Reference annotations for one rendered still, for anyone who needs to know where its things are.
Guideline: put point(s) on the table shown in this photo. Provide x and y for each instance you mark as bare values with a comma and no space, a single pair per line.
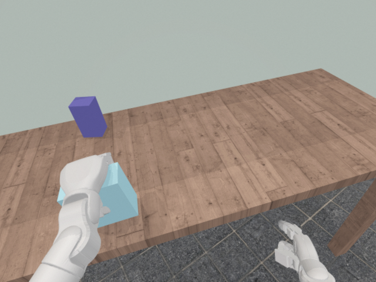
195,163

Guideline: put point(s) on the sponge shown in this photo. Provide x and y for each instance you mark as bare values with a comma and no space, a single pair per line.
117,194

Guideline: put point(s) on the robot left hand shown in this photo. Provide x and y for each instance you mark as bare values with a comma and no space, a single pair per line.
87,173

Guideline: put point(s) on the robot left forearm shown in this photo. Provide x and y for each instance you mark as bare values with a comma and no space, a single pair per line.
77,242

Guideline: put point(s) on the robot right hand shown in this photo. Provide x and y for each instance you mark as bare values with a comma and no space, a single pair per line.
290,255

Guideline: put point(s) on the robot right forearm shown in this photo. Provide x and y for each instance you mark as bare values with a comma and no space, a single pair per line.
311,270

